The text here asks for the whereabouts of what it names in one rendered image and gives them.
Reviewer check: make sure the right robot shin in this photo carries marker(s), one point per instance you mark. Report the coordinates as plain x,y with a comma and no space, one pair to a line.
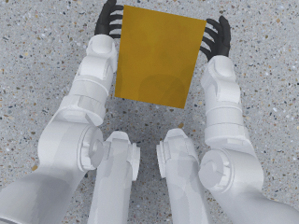
188,141

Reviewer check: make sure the right robot forearm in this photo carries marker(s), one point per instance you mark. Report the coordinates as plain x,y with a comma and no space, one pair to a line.
224,120

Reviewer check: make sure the right robot hand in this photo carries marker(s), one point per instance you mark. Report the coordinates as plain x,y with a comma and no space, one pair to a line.
221,45

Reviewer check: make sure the right robot thigh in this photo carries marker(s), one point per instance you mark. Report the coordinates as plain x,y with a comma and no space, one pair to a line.
186,193

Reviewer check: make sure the carton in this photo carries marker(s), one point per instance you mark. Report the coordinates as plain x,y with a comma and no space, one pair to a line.
157,56

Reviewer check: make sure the left robot upper arm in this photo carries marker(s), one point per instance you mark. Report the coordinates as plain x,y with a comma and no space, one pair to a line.
67,151

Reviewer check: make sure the left robot forearm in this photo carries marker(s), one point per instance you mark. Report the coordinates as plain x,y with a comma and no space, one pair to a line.
85,103

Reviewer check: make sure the right robot upper arm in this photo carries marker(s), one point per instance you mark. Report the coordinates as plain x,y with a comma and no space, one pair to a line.
235,180

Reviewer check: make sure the left robot hand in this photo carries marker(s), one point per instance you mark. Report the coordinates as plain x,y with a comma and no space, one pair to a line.
103,26

